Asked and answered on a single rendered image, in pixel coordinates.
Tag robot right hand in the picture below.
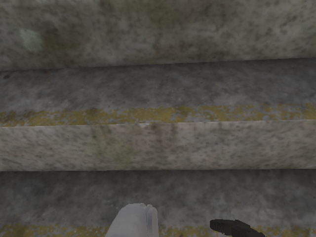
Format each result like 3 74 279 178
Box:
209 219 266 237

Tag left robot thigh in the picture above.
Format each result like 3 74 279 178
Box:
105 202 159 237

